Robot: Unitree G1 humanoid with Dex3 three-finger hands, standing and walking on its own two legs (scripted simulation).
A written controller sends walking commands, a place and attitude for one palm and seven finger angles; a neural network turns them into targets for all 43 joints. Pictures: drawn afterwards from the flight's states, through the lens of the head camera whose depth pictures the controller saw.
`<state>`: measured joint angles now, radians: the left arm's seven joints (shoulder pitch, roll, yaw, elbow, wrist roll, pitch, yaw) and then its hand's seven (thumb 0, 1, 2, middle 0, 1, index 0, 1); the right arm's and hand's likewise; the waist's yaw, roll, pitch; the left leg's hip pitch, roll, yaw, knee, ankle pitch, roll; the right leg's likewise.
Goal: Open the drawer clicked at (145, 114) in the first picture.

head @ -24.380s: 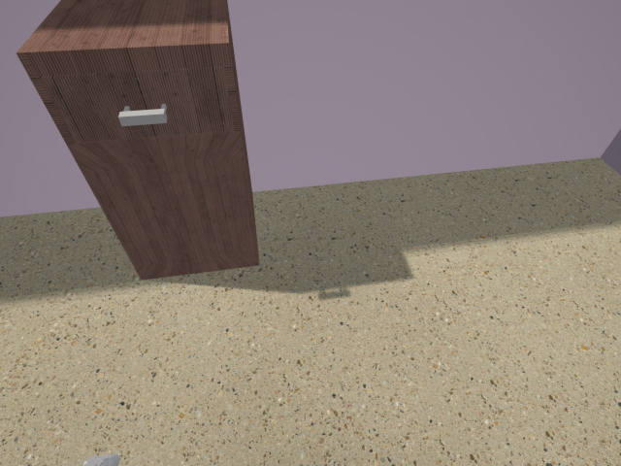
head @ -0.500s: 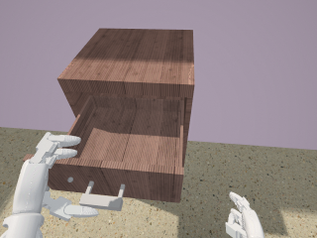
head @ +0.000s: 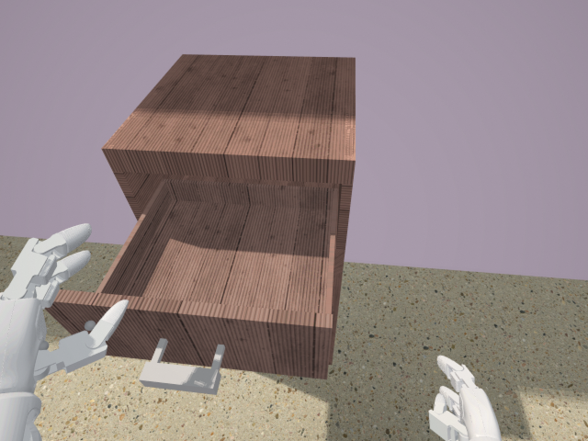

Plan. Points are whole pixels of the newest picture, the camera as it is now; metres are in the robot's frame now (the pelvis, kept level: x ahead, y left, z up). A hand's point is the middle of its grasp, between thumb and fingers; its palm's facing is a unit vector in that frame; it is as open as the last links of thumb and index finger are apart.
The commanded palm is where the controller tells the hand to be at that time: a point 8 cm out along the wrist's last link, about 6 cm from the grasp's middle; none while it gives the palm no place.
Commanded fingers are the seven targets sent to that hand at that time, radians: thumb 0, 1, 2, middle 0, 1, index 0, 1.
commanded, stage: draw the hand back to the body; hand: left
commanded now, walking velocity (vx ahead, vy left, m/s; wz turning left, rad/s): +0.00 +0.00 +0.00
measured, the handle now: (186, 362) +0.23 +0.20 -0.04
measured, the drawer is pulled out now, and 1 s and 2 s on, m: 0.29 0.29 0.29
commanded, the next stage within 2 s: step back with the hand held close in 0.32 s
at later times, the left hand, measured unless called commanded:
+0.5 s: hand (83, 331) +0.17 +0.23 +0.16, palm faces +0.38 -0.82 -0.43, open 7.5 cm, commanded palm +0.11 +0.27 +0.17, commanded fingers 0.00 0.90 0.90 -0.20 -0.30 -0.20 -0.30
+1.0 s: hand (42, 378) +0.13 +0.25 +0.15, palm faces +0.32 -0.81 -0.50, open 7.4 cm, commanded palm +0.06 +0.29 +0.17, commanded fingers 0.00 0.90 0.90 -0.20 -0.30 -0.20 -0.30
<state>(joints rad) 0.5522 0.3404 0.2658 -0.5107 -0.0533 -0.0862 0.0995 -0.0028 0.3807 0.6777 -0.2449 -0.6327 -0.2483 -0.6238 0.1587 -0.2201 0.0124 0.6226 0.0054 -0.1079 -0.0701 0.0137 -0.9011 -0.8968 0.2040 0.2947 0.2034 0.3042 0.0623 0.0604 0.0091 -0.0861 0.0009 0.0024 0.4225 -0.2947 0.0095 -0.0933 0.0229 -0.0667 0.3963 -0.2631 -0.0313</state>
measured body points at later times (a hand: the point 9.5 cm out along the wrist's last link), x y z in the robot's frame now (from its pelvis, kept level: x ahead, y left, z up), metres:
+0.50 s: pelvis -0.01 -0.01 +0.00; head -0.02 -0.03 +0.45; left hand +0.15 +0.27 +0.19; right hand +0.19 -0.22 -0.08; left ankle -0.04 +0.11 -0.74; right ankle -0.03 -0.10 -0.74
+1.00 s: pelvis -0.06 +0.01 -0.01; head -0.03 +0.02 +0.44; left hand +0.11 +0.29 +0.18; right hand +0.13 -0.22 -0.08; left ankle -0.04 +0.11 -0.74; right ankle -0.03 -0.10 -0.74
